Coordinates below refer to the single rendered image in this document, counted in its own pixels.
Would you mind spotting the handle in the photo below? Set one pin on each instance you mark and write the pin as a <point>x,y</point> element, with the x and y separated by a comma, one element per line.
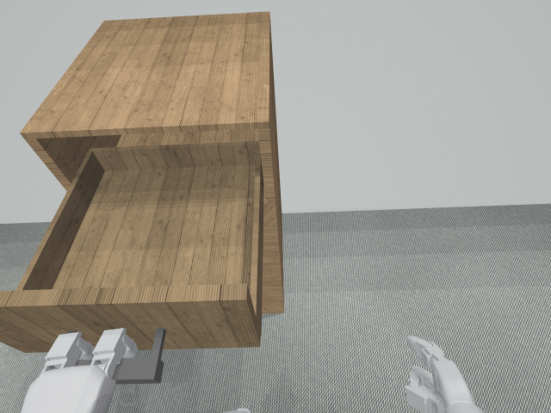
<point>138,370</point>

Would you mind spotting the drawer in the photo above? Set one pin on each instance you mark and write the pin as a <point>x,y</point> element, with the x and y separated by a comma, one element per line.
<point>146,238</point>

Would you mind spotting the cabinet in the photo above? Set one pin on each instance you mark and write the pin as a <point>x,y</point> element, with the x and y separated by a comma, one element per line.
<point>177,80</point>

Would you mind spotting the robot right hand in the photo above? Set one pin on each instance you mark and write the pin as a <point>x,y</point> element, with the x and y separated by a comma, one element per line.
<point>434,392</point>

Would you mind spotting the robot left hand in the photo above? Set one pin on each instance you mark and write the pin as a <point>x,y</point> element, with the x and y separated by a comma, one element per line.
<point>80,389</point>

